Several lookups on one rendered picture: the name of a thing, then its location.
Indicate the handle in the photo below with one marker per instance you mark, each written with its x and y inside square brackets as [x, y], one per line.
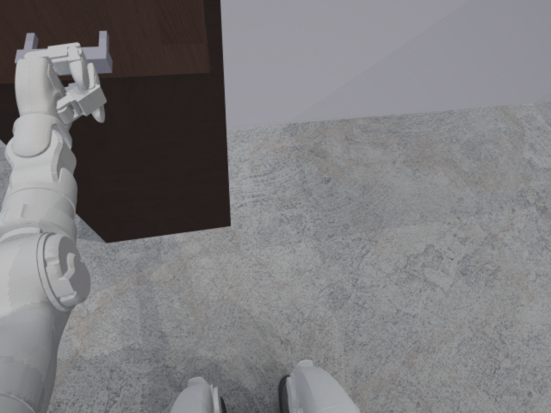
[98, 55]

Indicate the left robot upper arm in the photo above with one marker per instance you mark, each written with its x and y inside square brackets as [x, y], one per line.
[42, 278]

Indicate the cabinet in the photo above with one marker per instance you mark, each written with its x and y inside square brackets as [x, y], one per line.
[158, 163]

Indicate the robot left hand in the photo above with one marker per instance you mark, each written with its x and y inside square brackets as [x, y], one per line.
[38, 89]

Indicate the right robot thigh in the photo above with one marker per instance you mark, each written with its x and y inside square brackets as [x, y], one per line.
[314, 390]

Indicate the drawer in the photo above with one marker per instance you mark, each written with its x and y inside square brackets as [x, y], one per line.
[146, 37]

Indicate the right robot shin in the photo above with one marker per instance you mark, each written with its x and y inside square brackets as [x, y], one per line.
[302, 364]

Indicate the left robot forearm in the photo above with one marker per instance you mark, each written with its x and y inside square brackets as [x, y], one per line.
[42, 192]

